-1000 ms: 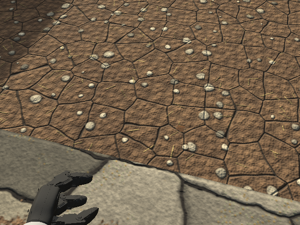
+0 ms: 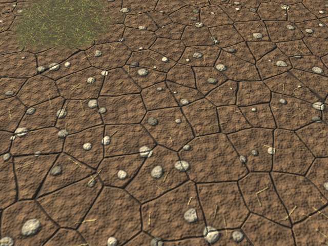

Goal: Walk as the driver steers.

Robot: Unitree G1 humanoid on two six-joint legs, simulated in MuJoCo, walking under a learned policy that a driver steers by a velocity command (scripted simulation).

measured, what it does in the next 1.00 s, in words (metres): walks ahead: left foot, then right foot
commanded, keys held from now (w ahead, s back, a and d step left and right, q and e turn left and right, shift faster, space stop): w+e+shift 0.30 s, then w+shift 0.02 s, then w+q+shift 0.68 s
